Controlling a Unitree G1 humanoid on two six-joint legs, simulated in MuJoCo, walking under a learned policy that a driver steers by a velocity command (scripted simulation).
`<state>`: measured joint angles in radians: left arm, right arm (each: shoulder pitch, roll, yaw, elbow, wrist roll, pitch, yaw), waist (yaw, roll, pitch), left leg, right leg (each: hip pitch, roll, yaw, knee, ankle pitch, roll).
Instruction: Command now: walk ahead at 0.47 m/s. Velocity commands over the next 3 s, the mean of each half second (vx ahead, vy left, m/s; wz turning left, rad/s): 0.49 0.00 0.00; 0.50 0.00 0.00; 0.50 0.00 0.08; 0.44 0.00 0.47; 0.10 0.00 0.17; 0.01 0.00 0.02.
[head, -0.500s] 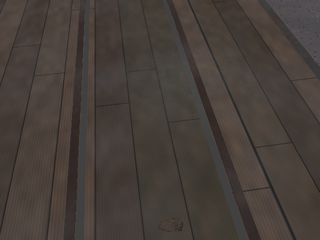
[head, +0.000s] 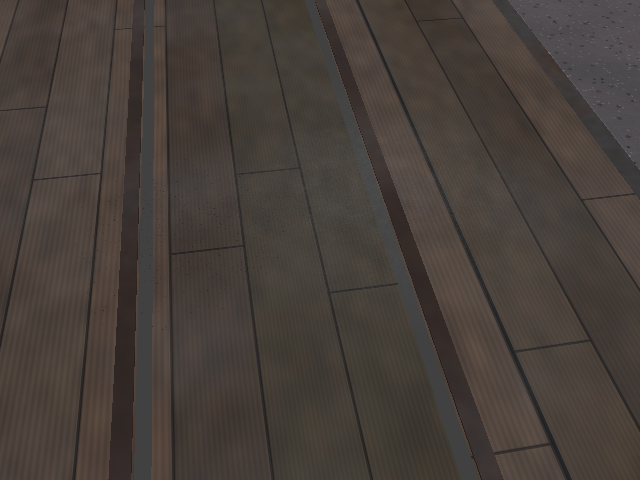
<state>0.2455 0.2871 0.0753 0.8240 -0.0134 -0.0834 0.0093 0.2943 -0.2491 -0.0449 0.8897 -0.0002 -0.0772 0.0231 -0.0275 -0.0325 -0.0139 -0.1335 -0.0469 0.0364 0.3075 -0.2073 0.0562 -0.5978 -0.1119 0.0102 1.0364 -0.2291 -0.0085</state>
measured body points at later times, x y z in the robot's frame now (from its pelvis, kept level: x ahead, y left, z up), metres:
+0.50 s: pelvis +0.27 -0.07 +0.00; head +0.29 -0.08 +0.45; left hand +0.33 +0.20 -0.12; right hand +0.39 -0.35 -0.13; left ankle +0.31 +0.10 -0.67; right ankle +0.29 -0.15 -0.75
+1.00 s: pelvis +0.55 +0.01 -0.01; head +0.58 +0.02 +0.44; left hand +0.63 +0.29 -0.14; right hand +0.64 -0.27 -0.12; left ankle +0.59 +0.09 -0.75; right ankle +0.51 -0.15 -0.66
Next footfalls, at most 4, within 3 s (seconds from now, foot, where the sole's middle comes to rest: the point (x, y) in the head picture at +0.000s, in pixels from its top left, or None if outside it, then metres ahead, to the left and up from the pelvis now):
0.26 right None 0.33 -0.15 -0.78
0.82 left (277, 427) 0.63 0.09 -0.78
1.38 right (372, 306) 0.95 -0.14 -0.78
1.92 left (261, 233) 1.20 0.15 -0.78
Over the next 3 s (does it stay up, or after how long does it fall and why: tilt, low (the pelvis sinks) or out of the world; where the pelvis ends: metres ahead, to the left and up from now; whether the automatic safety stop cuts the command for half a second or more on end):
stays up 1.23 0.04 -0.01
